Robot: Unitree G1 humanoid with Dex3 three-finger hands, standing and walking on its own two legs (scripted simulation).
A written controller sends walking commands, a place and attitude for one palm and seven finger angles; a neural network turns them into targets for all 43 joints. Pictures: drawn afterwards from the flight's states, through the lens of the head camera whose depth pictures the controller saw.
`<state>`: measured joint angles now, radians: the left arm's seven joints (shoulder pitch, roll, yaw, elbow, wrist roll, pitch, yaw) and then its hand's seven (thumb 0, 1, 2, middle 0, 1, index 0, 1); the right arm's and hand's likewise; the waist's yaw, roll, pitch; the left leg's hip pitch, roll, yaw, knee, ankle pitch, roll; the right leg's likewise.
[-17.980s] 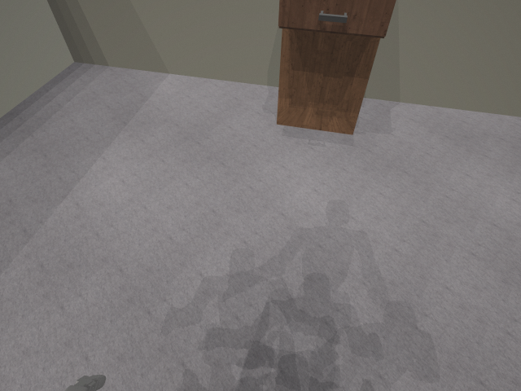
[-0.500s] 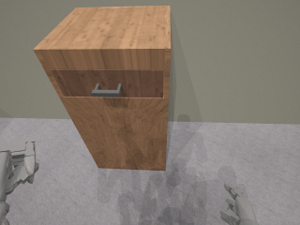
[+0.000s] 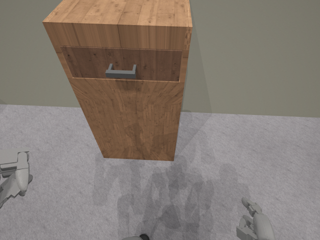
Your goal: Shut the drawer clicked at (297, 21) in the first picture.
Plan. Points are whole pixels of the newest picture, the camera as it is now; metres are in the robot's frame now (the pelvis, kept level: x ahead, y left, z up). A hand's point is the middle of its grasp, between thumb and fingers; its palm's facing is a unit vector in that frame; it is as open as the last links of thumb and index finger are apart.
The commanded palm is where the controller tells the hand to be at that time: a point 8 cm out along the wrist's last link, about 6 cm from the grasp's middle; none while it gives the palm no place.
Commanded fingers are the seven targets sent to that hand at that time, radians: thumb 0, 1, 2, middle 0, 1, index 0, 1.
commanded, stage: step back with the hand held close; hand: left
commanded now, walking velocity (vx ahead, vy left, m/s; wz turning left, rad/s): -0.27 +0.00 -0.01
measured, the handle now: (121, 70) +0.68 +0.19 +0.02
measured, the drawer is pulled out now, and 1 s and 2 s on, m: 0.00 0.00 0.00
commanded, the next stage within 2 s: stop stepping back and stand still in 0.44 s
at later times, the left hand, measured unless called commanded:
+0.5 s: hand out of the picture +0.09 +0.24 +0.17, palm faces +0.38 -0.81 -0.45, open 3.3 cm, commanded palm +0.03 +0.28 +0.18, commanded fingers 0.00 0.90 0.90 -1.40 -1.60 -1.40 -1.60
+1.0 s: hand out of the picture +0.01 +0.23 +0.17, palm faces +0.32 -0.83 -0.45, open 3.3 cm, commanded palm -0.03 +0.27 +0.18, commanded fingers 0.00 0.90 0.90 -1.40 -1.60 -1.40 -1.60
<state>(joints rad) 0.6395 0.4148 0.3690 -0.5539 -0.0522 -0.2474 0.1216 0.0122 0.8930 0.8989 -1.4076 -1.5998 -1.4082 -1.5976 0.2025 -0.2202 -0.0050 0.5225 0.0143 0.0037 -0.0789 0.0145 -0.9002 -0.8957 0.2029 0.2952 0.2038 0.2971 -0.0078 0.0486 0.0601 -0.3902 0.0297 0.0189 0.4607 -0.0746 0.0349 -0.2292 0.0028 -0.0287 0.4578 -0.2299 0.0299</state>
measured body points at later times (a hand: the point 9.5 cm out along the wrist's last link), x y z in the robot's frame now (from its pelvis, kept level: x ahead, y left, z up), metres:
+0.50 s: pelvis -0.10 +0.00 -0.01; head -0.07 +0.01 +0.44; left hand +0.07 +0.28 +0.20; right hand +0.10 -0.22 -0.08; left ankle +0.05 +0.10 -0.74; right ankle -0.17 -0.12 -0.71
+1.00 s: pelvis -0.17 +0.00 +0.00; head -0.18 +0.00 +0.45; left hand -0.01 +0.27 +0.19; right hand -0.04 -0.27 -0.08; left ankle -0.06 +0.09 -0.73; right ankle -0.19 -0.12 -0.74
